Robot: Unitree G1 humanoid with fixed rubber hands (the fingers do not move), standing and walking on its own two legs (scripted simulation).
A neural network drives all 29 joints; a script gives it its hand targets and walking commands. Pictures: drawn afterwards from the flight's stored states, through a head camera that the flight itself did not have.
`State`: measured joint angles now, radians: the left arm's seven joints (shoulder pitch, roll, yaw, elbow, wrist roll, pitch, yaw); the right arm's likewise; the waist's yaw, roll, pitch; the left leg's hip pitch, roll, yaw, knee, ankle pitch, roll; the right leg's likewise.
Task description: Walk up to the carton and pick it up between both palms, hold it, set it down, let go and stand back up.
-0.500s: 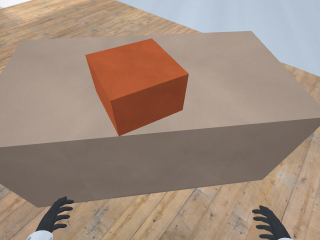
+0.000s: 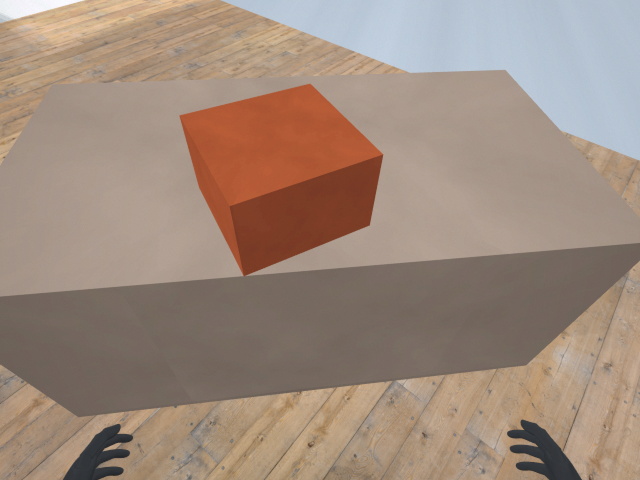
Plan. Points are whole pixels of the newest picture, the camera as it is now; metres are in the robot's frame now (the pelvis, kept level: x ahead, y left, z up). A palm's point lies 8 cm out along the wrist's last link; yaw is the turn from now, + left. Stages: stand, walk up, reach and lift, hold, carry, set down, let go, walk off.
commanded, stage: stand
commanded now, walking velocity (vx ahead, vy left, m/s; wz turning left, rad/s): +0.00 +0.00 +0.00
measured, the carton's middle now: (279, 173) +0.65 +0.08 -0.03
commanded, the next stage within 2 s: walk up in 1.24 s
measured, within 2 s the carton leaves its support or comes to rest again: neither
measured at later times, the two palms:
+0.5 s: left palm out of the picture +0.09 +0.30 -0.10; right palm out of the picture +0.08 -0.31 -0.09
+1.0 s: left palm out of the picture +0.08 +0.30 -0.10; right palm out of the picture +0.08 -0.31 -0.10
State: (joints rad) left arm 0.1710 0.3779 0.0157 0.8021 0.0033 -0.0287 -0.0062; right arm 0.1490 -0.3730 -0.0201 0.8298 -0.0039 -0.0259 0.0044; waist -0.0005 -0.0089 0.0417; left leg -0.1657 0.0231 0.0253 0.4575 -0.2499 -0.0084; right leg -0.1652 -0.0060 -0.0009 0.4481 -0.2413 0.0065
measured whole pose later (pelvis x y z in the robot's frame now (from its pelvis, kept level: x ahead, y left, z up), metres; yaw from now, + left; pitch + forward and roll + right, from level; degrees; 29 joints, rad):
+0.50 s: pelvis +0.00 +0.00 +0.01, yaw +0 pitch -2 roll +0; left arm 0.16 0.37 0.02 0.94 0.00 -0.03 0.01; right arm 0.17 -0.38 -0.02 0.97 0.00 -0.03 0.00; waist -0.01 -0.01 0.04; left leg -0.14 0.03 0.03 0.37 -0.20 -0.01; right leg -0.14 -0.01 0.00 0.36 -0.19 0.01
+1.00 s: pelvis +0.00 -0.01 +0.01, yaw +0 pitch -2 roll +0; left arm 0.16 0.37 0.02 1.00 -0.01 -0.03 0.01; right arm 0.15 -0.38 -0.02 1.00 0.00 -0.03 -0.01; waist 0.00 0.00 0.04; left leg -0.12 0.04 0.03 0.34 -0.19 -0.02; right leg -0.12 0.00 0.00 0.34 -0.18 0.00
